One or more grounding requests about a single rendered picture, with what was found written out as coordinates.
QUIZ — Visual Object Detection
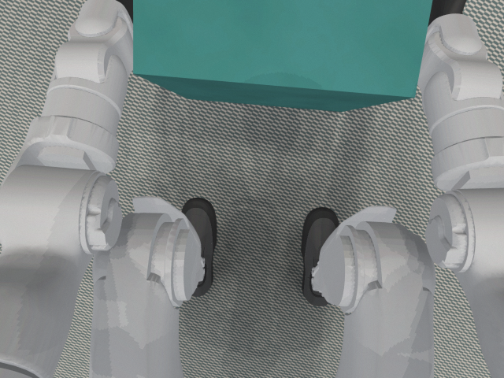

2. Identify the robot right upper arm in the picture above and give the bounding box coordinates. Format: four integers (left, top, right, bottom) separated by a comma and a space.
425, 188, 504, 378

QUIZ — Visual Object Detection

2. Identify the right robot hand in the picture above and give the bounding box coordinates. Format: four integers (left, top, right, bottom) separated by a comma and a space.
428, 0, 466, 26

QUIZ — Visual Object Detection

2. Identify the robot right shin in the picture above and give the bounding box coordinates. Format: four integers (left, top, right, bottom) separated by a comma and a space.
311, 206, 436, 305

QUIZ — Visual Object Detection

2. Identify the left robot forearm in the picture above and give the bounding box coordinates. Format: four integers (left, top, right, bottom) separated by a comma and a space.
0, 0, 133, 191

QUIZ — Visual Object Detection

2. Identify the carton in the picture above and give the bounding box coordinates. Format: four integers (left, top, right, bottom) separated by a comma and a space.
133, 0, 432, 112

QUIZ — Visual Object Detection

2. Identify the right robot forearm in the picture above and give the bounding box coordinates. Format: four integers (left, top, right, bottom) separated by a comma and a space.
417, 13, 504, 191

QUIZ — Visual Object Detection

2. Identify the robot left shin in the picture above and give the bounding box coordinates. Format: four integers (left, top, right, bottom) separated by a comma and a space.
92, 196, 205, 294

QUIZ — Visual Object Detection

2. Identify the robot left upper arm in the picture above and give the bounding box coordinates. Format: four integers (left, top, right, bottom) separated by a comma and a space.
0, 165, 122, 378

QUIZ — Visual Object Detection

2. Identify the left robot hand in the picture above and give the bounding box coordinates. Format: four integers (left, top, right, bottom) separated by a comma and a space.
117, 0, 133, 23

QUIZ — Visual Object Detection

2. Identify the robot shin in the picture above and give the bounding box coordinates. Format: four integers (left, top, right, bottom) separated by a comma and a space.
92, 196, 205, 294
311, 206, 436, 305

